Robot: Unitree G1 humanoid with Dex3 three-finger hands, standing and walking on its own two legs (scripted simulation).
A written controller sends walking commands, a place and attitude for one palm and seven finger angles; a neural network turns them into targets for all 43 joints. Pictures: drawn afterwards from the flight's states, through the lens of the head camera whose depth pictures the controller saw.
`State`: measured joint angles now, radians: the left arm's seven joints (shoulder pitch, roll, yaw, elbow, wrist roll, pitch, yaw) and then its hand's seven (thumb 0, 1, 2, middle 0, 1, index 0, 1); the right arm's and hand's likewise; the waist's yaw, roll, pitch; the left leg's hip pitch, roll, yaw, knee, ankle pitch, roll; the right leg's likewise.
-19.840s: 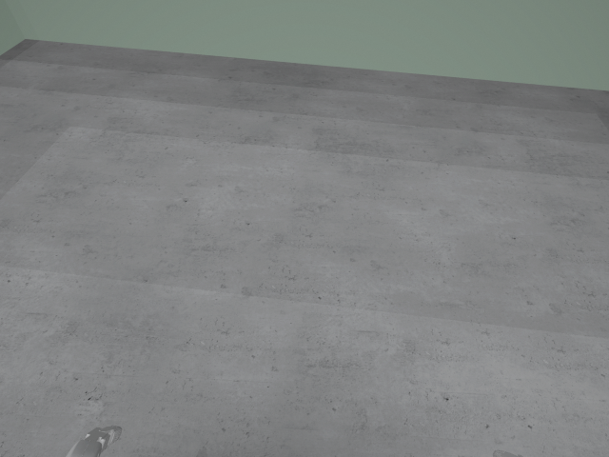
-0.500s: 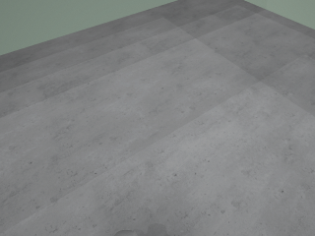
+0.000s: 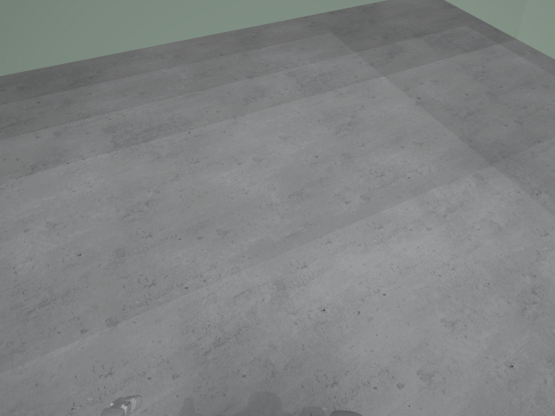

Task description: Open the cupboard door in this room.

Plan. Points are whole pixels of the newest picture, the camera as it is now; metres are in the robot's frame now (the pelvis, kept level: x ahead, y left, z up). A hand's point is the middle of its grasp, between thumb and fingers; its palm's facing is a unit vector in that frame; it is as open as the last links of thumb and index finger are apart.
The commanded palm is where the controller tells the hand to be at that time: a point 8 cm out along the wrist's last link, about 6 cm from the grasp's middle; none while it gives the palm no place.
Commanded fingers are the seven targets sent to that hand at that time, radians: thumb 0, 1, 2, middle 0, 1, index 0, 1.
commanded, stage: turn or walk to find it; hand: left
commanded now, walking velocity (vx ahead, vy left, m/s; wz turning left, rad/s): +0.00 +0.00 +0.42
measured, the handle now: out of the picture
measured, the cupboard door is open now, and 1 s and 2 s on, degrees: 0 0 0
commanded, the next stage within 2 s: stand and wait in 1.52 s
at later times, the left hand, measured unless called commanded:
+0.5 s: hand out of the picture -0.03 +0.15 -0.15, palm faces +0.28 -0.92 -0.28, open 7.3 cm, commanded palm none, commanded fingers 0.00 0.90 0.90 -0.20 -0.30 -0.20 -0.30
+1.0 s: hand out of the picture -0.07 +0.20 -0.17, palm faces +0.45 -0.86 -0.24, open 7.3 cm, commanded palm none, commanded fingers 0.00 0.90 0.90 -0.20 -0.30 -0.20 -0.30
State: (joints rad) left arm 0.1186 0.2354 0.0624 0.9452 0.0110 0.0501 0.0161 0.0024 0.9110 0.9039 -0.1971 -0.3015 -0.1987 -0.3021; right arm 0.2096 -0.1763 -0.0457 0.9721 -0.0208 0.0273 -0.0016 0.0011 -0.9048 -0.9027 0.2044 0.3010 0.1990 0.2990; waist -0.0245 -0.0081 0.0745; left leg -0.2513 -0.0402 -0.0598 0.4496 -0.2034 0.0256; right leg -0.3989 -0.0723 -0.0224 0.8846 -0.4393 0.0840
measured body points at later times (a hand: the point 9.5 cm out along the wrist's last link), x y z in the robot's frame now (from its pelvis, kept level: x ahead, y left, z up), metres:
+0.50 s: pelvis -0.02 -0.05 +0.00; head +0.02 -0.07 +0.45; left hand -0.04 +0.20 -0.13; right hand +0.08 -0.29 -0.16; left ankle -0.09 +0.11 -0.67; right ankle -0.01 -0.13 -0.74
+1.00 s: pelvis -0.05 -0.02 +0.00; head -0.03 +0.01 +0.45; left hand -0.10 +0.25 -0.15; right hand +0.12 -0.20 -0.14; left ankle -0.09 +0.08 -0.74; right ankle +0.00 -0.16 -0.69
